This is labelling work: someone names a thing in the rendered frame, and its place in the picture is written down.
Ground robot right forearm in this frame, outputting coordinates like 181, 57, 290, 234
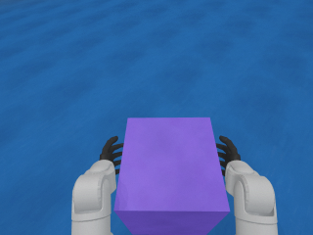
225, 160, 278, 235

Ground robot right hand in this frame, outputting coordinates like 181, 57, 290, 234
215, 135, 241, 176

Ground carton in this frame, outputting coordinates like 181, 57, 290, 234
113, 117, 230, 235

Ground robot left forearm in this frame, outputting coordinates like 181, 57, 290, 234
71, 160, 116, 235

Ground robot left hand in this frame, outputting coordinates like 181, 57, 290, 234
99, 136, 124, 175

